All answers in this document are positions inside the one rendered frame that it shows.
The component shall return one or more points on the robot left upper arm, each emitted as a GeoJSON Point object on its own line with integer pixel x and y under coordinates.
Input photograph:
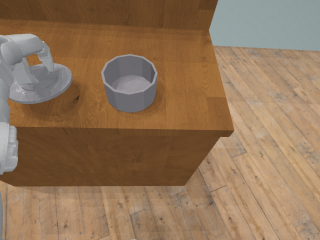
{"type": "Point", "coordinates": [8, 157]}

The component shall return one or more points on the robot left hand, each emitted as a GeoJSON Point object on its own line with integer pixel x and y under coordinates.
{"type": "Point", "coordinates": [30, 44]}

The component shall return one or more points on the pot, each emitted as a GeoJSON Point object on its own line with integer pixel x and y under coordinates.
{"type": "Point", "coordinates": [130, 82]}

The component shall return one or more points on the lid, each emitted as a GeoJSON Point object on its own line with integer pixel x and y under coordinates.
{"type": "Point", "coordinates": [51, 86]}

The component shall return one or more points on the robot left forearm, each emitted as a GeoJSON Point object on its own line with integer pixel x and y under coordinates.
{"type": "Point", "coordinates": [10, 56]}

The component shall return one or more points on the table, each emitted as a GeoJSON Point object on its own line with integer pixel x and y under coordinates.
{"type": "Point", "coordinates": [78, 138]}

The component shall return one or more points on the knob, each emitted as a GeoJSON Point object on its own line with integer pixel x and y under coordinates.
{"type": "Point", "coordinates": [38, 71]}

